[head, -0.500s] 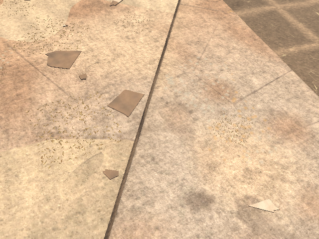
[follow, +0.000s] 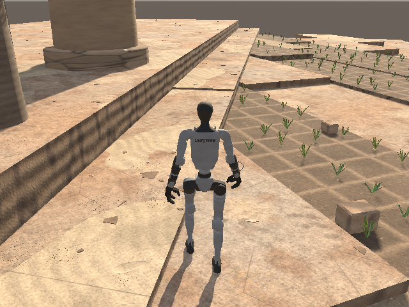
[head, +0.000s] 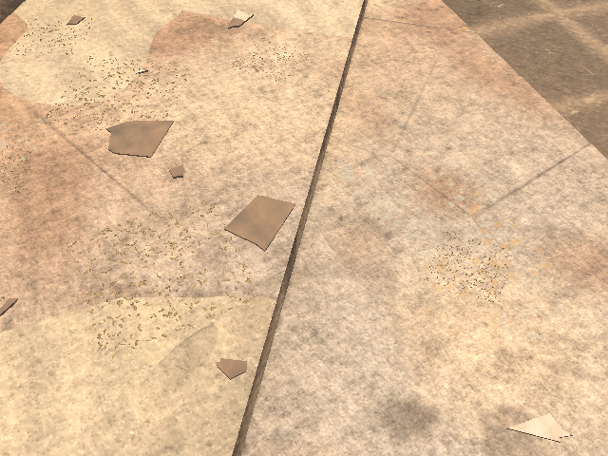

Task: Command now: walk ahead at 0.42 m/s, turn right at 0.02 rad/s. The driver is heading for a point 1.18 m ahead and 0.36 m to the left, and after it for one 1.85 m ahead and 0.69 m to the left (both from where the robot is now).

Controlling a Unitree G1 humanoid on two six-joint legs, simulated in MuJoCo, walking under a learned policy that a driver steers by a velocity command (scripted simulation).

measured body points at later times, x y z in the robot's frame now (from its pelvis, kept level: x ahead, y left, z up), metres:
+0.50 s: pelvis +0.24 +0.04 +0.00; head +0.26 +0.04 +0.45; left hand +0.38 +0.27 -0.12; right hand +0.19 -0.21 -0.14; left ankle +0.17 +0.12 -0.74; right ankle +0.39 -0.11 -0.69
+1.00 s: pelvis +0.44 -0.03 +0.00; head +0.48 -0.04 +0.45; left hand +0.45 +0.23 -0.13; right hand +0.57 -0.27 -0.14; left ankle +0.49 +0.09 -0.68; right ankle +0.47 -0.10 -0.74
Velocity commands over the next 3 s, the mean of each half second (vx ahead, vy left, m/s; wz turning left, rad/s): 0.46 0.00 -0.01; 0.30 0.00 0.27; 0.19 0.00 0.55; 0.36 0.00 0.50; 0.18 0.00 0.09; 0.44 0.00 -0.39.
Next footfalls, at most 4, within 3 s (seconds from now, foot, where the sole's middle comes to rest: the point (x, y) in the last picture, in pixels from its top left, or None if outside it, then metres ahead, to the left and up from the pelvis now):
0.12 left None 0.21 0.12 -0.78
0.68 right None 0.51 -0.10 -0.78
1.18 left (298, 455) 0.51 0.08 -0.78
1.64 right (364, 375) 0.70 -0.07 -0.78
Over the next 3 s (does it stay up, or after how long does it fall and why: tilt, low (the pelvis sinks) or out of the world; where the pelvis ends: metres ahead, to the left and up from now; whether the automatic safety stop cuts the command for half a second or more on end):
stays up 0.95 0.28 0.07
